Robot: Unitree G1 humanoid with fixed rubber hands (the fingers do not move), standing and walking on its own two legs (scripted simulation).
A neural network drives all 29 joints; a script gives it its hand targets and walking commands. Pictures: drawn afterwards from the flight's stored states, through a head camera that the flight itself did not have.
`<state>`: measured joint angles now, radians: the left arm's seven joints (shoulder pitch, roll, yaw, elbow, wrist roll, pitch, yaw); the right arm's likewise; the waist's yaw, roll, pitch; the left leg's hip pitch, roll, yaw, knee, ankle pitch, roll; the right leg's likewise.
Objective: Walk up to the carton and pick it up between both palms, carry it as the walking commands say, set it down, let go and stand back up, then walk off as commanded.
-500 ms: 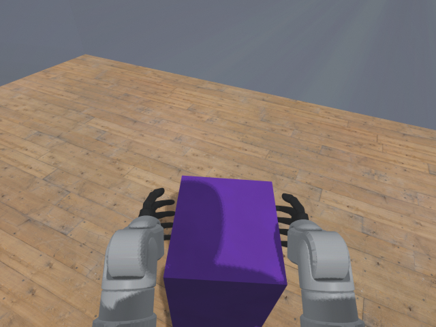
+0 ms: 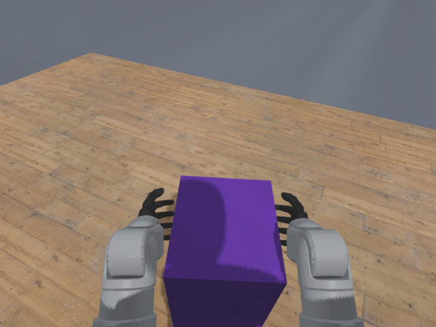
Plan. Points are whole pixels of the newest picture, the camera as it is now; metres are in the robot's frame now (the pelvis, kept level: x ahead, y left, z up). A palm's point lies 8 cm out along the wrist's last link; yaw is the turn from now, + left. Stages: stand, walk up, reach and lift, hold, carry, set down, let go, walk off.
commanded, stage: carry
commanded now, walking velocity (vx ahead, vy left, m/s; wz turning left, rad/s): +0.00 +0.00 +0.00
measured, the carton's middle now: (221, 255) +0.28 +0.01 +0.02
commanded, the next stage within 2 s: none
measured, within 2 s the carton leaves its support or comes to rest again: neither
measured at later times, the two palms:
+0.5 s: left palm (146, 219) +0.30 +0.14 +0.11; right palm (294, 223) +0.29 -0.12 +0.11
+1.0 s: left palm (164, 159) +0.49 +0.14 +0.08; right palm (272, 161) +0.49 -0.11 +0.08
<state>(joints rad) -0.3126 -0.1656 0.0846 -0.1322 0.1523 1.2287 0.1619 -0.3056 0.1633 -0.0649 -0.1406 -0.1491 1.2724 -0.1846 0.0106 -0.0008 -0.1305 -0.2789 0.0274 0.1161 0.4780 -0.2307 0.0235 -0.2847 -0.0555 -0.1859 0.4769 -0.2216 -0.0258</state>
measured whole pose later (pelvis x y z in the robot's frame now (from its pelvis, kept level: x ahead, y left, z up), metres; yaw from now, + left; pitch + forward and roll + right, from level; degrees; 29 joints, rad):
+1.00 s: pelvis +0.20 +0.01 -0.01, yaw -2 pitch +6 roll +1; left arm -0.29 -0.16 0.10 -0.25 0.13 1.22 0.18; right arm -0.32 0.17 -0.04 -0.19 -0.12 1.23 -0.21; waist 0.01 -0.04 -0.09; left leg -0.30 0.01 0.19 0.52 -0.29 0.05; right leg -0.23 -0.11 -0.14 0.80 -0.44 0.03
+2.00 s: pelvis +0.73 +0.01 +0.01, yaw -13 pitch +5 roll -2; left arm -0.34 -0.17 0.08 -0.31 0.14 1.21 0.20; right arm -0.33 0.17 -0.05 -0.28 -0.13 1.22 -0.20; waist 0.00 -0.02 0.03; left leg -0.26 0.13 0.31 0.40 -0.20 0.02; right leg -0.52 -0.05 -0.14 0.80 -0.38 0.02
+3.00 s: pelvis +0.83 +0.00 +0.00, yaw -15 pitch +3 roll +0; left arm -0.37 -0.18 0.10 -0.06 0.17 1.18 0.18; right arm -0.33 0.17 -0.09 -0.07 -0.14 1.23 -0.23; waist 0.00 -0.02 -0.12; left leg -0.26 0.02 0.12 0.52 -0.30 0.03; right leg -0.31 -0.08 -0.14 0.51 -0.24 0.02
